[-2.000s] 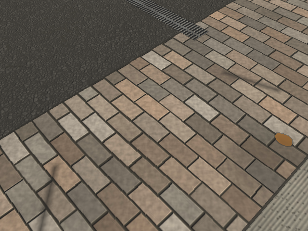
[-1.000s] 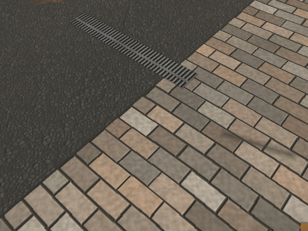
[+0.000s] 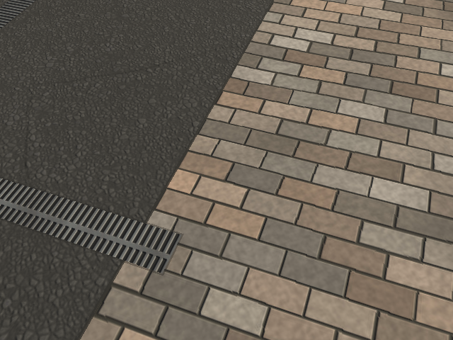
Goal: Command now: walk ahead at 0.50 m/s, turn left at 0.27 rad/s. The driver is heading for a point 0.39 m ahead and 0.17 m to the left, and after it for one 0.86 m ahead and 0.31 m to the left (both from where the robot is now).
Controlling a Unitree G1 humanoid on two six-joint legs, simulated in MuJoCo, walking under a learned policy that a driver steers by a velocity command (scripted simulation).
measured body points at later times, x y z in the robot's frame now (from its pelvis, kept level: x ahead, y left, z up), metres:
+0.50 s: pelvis +0.28 +0.08 -0.01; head +0.32 +0.10 +0.44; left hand +0.34 +0.38 -0.11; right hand +0.46 -0.16 -0.11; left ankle +0.30 +0.15 -0.74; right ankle +0.28 -0.09 -0.66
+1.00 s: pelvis +0.57 +0.12 +0.00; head +0.59 +0.13 +0.45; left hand +0.50 +0.41 -0.11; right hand +0.83 -0.04 -0.11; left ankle +0.48 +0.24 -0.66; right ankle +0.64 +0.04 -0.74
